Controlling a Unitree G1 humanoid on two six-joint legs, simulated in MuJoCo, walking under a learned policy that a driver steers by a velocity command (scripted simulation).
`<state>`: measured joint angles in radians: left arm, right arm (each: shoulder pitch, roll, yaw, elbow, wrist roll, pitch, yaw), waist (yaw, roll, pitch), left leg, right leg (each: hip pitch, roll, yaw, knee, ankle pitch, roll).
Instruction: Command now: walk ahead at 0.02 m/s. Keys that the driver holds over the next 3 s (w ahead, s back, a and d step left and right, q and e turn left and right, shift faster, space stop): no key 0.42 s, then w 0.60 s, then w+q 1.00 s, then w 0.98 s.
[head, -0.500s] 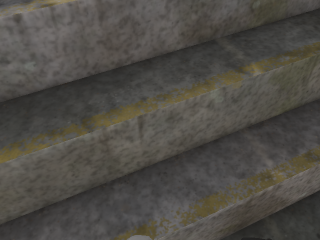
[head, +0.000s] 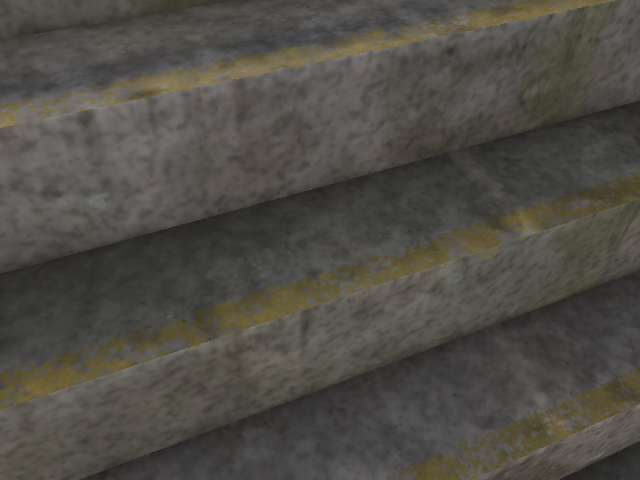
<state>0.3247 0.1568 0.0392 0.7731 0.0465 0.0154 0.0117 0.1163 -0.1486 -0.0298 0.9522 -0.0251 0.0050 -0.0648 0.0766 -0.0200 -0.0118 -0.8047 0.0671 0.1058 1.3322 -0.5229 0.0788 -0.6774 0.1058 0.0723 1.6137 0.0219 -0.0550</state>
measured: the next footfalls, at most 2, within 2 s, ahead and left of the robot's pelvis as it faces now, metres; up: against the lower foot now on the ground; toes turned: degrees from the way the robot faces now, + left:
right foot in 0.18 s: +0.01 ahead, -0.14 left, -0.23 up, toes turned +0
left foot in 0.56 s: -0.12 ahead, +0.03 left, -0.22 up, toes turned -1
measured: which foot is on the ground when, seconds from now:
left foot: down 0.00-0.16, up 0.18-0.54, down 0.56-1.00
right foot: up 0.00-0.16, down 0.18-0.58, up 0.60-1.00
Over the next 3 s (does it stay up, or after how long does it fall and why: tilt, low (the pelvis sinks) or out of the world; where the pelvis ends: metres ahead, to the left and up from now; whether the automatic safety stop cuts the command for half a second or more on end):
stays up -0.28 -0.17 -0.35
